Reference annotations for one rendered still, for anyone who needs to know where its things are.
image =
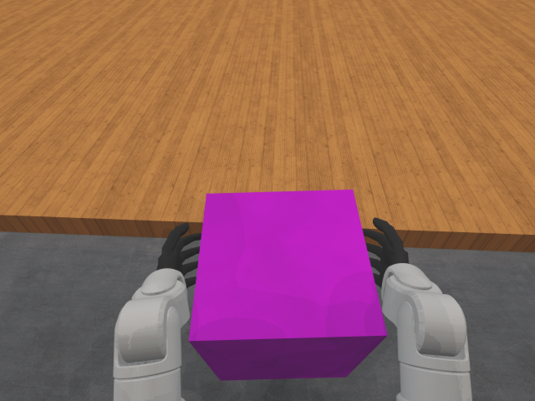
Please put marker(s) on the robot left hand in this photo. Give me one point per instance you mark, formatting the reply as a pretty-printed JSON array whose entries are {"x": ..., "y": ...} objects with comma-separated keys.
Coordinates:
[{"x": 172, "y": 257}]

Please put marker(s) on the carton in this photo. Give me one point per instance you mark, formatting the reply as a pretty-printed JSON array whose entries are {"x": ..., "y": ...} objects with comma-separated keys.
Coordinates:
[{"x": 284, "y": 286}]

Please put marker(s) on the left robot forearm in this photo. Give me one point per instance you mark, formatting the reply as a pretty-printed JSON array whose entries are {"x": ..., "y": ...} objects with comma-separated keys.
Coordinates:
[{"x": 147, "y": 348}]

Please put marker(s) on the robot right hand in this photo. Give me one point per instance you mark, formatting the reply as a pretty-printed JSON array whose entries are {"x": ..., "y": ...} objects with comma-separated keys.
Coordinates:
[{"x": 391, "y": 252}]

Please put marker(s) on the right robot forearm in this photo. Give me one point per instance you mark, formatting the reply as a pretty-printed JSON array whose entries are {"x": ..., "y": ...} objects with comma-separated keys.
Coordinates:
[{"x": 432, "y": 339}]

